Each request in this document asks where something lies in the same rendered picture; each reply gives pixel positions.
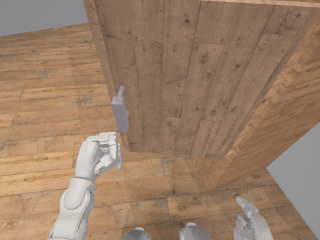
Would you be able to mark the robot right shin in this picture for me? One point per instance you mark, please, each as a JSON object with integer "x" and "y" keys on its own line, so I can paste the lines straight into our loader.
{"x": 190, "y": 224}

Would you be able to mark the right robot thigh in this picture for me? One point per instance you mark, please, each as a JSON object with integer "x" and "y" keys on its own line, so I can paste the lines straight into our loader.
{"x": 193, "y": 233}

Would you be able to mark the handle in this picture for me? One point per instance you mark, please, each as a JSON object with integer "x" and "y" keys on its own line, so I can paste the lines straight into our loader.
{"x": 119, "y": 111}

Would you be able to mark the cupboard door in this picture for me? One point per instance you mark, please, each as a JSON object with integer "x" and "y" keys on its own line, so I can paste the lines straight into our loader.
{"x": 194, "y": 71}

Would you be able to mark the robot right hand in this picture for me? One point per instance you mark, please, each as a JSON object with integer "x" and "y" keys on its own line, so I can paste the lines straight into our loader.
{"x": 256, "y": 228}

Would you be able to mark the robot left forearm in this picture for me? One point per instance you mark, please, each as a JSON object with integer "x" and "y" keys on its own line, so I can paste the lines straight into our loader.
{"x": 75, "y": 206}

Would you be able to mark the robot left hand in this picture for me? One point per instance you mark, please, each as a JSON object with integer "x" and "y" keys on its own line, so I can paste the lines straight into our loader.
{"x": 91, "y": 153}

